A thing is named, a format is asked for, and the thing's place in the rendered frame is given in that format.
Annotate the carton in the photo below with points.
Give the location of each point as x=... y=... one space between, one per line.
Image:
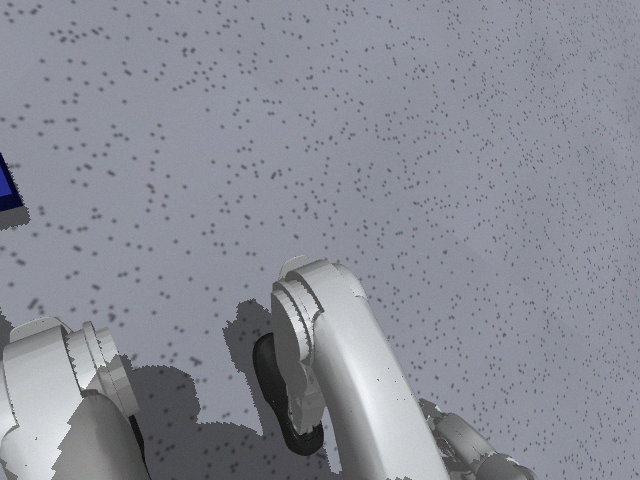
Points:
x=9 y=197

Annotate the left robot foot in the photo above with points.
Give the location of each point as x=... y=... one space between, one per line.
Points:
x=139 y=438

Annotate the right robot foot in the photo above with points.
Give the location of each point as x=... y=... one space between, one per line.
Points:
x=273 y=388

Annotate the right robot arm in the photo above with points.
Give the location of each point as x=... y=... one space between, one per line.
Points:
x=504 y=467

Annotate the right robot hand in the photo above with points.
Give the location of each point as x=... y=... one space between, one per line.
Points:
x=466 y=447

